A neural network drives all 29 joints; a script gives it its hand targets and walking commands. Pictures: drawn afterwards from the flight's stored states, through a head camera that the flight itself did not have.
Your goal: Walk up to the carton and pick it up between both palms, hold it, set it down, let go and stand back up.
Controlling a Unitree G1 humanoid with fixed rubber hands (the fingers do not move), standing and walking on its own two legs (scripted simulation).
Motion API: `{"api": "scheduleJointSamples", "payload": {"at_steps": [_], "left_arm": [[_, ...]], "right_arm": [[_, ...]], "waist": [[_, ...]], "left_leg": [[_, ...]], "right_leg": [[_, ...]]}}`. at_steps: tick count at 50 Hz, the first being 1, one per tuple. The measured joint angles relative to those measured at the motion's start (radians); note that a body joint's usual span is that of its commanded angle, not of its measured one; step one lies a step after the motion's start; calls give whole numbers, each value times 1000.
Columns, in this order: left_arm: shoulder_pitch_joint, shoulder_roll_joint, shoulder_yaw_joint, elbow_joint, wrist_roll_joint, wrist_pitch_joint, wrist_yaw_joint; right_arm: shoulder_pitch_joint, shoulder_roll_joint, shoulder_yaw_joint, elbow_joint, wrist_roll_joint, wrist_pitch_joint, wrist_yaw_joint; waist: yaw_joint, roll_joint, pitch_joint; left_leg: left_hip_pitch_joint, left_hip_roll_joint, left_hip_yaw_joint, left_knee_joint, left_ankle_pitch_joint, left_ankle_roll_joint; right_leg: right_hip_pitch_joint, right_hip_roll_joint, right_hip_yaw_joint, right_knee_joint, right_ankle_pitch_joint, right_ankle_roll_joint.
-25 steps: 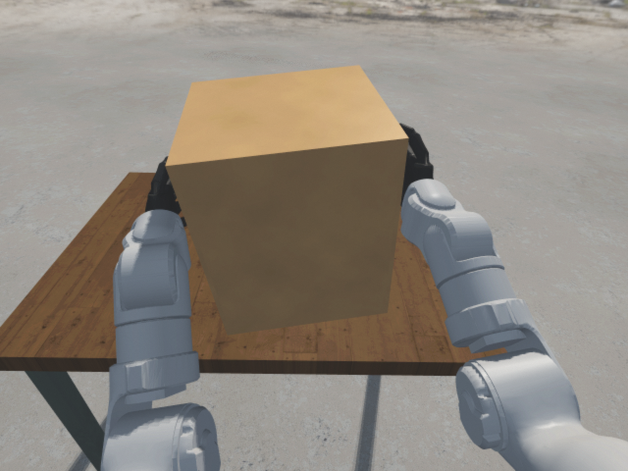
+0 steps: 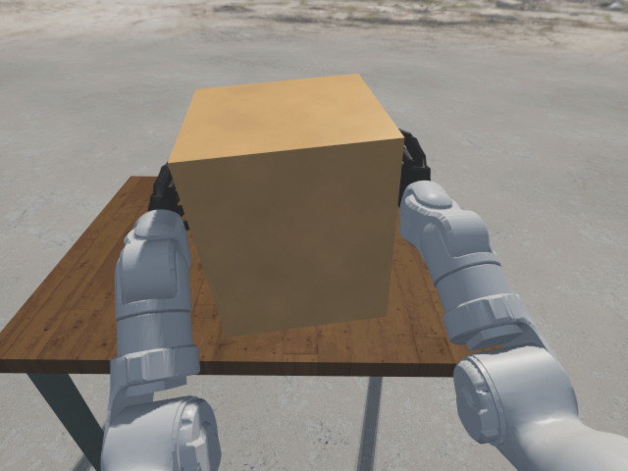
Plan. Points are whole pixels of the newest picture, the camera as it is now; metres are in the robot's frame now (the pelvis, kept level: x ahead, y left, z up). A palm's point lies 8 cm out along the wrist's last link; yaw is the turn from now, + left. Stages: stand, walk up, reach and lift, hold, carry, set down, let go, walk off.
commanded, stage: hold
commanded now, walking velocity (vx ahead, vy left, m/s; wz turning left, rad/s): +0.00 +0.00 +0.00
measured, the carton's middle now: (292, 204) +0.39 +0.00 +0.22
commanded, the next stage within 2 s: none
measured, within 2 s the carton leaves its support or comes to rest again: neither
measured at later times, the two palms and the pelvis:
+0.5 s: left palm (166, 221) +0.36 +0.16 +0.23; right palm (411, 189) +0.37 -0.14 +0.25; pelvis +0.00 +0.00 +0.00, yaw +0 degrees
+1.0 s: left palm (162, 220) +0.35 +0.16 +0.23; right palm (410, 187) +0.36 -0.14 +0.26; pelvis +0.00 +0.00 +0.00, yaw +0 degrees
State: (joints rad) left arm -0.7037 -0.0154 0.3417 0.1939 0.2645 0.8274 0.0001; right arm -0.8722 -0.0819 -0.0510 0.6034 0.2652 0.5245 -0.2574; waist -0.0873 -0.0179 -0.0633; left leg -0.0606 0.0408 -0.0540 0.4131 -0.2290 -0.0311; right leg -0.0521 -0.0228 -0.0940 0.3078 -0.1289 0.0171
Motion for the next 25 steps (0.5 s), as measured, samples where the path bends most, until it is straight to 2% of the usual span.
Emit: {"api": "scheduleJointSamples", "payload": {"at_steps": [17,22,25], "left_arm": [[9,-2,-14,-28,-4,2,9],[40,1,-26,-77,-12,9,10],[40,-3,-19,-68,-9,9,7]], "right_arm": [[3,-13,15,-25,11,4,2],[21,-12,29,-63,33,5,-9],[27,-4,20,-58,26,5,-10]], "waist": [[5,-2,2],[-6,5,5],[-8,2,3]], "left_leg": [[-7,5,-1,1,-4,-3],[-10,6,-6,10,-8,-4],[-3,4,-5,5,-8,-2]], "right_leg": [[-3,6,0,-8,1,-1],[3,7,-4,-16,4,0],[9,5,-4,-16,3,1]]}}
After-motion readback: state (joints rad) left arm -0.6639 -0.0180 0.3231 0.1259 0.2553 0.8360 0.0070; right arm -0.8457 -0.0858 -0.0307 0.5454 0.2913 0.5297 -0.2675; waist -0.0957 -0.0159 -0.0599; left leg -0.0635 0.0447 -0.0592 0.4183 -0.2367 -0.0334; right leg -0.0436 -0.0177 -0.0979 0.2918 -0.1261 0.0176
